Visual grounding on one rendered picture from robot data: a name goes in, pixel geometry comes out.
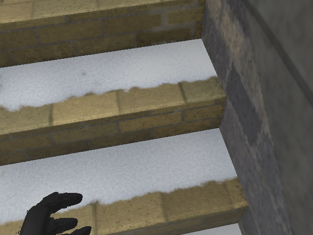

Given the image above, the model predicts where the robot left hand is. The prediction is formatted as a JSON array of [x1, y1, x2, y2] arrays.
[[18, 192, 91, 235]]

